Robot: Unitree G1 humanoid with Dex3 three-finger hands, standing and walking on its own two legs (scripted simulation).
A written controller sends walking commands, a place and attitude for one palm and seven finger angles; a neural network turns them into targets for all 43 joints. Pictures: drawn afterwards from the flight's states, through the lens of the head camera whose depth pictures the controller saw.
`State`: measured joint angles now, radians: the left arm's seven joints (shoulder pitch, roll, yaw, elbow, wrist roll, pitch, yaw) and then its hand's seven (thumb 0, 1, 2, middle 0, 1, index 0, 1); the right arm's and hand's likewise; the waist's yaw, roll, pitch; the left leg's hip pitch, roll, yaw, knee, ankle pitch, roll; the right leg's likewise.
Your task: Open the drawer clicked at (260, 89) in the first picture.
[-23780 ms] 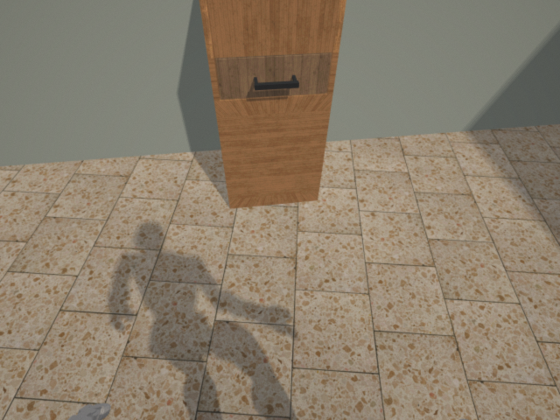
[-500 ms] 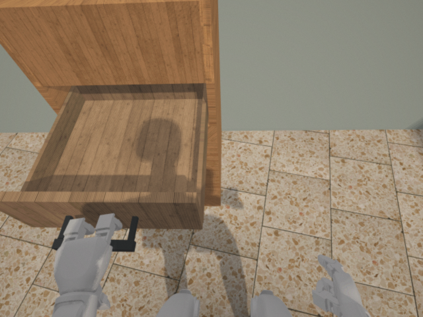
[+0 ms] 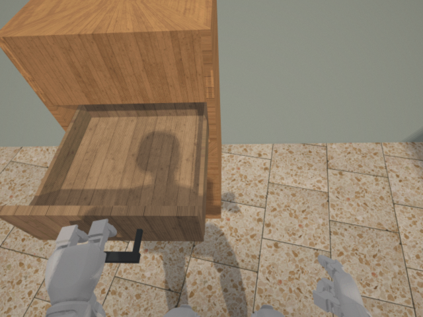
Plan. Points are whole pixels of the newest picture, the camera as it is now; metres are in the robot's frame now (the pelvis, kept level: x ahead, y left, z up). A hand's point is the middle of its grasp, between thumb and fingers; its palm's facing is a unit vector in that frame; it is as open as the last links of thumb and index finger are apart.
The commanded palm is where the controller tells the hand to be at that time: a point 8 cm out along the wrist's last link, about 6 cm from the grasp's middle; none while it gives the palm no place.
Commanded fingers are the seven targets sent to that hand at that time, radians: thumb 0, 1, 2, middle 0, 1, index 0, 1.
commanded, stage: lift the hand off the handle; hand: left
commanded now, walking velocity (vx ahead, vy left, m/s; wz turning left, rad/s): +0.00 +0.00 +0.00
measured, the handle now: (103, 246) +0.25 +0.25 -0.04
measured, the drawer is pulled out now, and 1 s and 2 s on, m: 0.30 0.30 0.30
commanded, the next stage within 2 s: draw the hand back to the body in 1.72 s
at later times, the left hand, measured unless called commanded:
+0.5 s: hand (87, 263) +0.20 +0.24 +0.01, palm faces +0.00 -0.08 -1.00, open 13.8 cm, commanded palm +0.18 +0.23 +0.07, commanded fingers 0.00 -0.50 0.30 -0.30 -1.20 -0.30 -1.20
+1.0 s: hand (80, 261) +0.20 +0.23 +0.05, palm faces +0.03 -0.09 -1.00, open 13.8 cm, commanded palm +0.17 +0.23 +0.11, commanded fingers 0.00 -0.50 0.30 -0.30 -1.20 -0.30 -1.20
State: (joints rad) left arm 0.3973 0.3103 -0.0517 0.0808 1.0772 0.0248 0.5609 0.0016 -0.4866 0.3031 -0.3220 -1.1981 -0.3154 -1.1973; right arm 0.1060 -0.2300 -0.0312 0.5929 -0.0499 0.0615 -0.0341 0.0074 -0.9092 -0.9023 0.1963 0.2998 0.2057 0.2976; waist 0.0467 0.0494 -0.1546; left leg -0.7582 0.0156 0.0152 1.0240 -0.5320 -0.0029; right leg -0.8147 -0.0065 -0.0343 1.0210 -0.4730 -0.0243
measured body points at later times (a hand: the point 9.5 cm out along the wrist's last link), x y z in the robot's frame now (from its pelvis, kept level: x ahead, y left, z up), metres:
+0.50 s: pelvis +0.01 +0.00 +0.02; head +0.05 -0.02 +0.47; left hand +0.20 +0.24 +0.07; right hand +0.21 -0.22 -0.09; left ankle -0.02 +0.12 -0.67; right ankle +0.01 -0.11 -0.67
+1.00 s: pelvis +0.01 +0.00 +0.03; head +0.04 -0.03 +0.48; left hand +0.19 +0.23 +0.11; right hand +0.23 -0.21 -0.07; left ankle -0.02 +0.12 -0.67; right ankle +0.01 -0.11 -0.67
